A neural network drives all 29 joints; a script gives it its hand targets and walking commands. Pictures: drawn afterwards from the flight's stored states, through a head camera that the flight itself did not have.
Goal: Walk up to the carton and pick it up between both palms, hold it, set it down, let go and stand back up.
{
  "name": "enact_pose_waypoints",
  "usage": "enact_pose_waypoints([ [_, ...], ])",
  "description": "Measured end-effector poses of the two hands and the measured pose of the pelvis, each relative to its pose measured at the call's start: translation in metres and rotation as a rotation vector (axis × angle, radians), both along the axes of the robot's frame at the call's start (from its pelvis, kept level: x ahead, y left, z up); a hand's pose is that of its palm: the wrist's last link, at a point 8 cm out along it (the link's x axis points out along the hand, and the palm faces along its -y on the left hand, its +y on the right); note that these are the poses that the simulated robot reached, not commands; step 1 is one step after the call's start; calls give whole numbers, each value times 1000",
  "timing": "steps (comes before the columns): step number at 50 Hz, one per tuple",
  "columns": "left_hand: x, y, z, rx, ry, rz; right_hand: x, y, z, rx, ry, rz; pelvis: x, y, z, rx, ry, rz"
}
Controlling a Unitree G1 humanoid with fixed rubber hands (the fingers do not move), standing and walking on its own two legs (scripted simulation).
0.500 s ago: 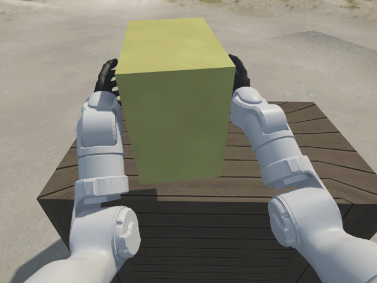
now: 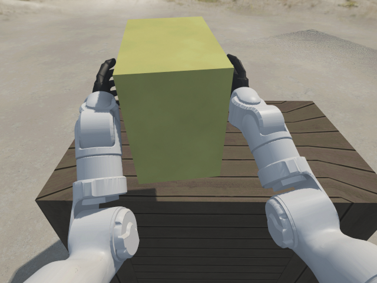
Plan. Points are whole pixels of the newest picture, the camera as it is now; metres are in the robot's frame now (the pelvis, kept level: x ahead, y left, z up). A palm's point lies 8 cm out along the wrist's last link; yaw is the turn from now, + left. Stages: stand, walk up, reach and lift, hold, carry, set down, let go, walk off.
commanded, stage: set down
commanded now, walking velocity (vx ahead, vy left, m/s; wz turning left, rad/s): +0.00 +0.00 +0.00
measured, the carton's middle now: (172, 95) +0.41 +0.00 +0.25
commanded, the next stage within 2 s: none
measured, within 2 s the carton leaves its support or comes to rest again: neither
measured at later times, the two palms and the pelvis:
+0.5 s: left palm (112, 123) +0.40 +0.13 +0.20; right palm (228, 120) +0.39 -0.13 +0.19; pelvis +0.01 -0.01 +0.00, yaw +1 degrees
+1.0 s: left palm (118, 124) +0.42 +0.12 +0.18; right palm (229, 122) +0.40 -0.13 +0.17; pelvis +0.02 +0.01 +0.00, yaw -1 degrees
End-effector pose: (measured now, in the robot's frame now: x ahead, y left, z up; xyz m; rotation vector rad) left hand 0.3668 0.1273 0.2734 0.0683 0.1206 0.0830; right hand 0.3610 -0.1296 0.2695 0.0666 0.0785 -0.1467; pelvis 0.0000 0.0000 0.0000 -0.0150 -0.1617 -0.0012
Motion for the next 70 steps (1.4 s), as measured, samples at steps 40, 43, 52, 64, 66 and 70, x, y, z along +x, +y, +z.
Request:
enact_pose_waypoints([
  [40, 47, -7, -70, 52, -3, -38, 36, -5, -79, -17, -88, -45, 15, 3, 2, 0, 23, -2],
  [43, 50, -8, -69, 63, 15, -45, 38, -6, -78, -18, -71, -47, 15, 5, 2, 4, 18, -13],
  [52, 49, -5, -99, 52, 76, -37, 41, -4, -101, -13, -25, -34, 18, 9, 2, 5, 26, -24],
  [64, 59, -10, -116, 36, 95, -28, 51, -9, -115, -11, -9, -33, 20, 3, 3, 3, 88, -25],
  [66, 61, -12, -115, 36, 95, -32, 53, -11, -114, -11, -9, -37, 20, 2, 3, 4, 93, -26],
  [70, 64, -17, -118, 32, 105, -44, 54, -16, -114, -15, 0, -44, 21, 0, 4, 7, 94, -30],
])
